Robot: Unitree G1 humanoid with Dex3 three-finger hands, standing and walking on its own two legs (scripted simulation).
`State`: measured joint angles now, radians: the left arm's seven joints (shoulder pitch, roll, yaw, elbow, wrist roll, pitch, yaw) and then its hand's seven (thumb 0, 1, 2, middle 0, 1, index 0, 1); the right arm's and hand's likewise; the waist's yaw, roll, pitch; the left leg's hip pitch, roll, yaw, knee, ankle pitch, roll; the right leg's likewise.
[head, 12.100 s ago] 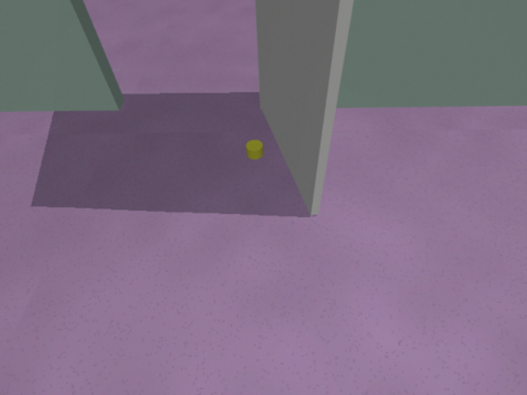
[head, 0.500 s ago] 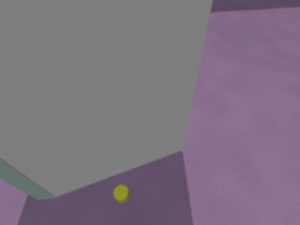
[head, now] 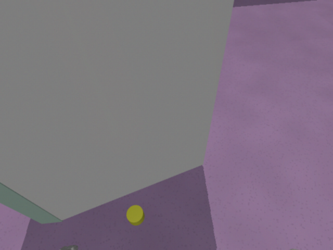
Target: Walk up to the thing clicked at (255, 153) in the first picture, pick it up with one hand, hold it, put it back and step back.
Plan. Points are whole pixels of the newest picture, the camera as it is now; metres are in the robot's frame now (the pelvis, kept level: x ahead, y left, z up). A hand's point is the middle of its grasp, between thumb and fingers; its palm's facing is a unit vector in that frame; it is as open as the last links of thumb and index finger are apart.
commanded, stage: walk up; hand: left
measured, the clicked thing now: (135, 215) +0.39 +0.26 -0.74
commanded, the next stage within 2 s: stand in 0.66 s
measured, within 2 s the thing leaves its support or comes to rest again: neither
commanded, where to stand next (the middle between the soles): +0.05 -0.01 m, yaw +0 degrees
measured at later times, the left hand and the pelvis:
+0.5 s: hand out of the picture +0.06 +0.26 -0.15, palm faces -0.02 -0.93 -0.37, open 7.4 cm; pelvis -0.01 +0.00 +0.00, yaw +0 degrees
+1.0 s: hand out of the picture +0.05 +0.25 -0.15, palm faces -0.03 -0.94 -0.33, open 7.4 cm; pelvis -0.03 +0.00 +0.01, yaw +0 degrees
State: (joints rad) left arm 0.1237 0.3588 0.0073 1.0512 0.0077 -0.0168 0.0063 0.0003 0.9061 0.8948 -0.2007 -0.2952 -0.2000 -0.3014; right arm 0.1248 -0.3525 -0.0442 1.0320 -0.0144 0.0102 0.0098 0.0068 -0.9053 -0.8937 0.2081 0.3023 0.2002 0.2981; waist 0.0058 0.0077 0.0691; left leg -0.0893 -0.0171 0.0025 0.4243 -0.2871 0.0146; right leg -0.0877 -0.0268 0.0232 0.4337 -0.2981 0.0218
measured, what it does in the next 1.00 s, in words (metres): stands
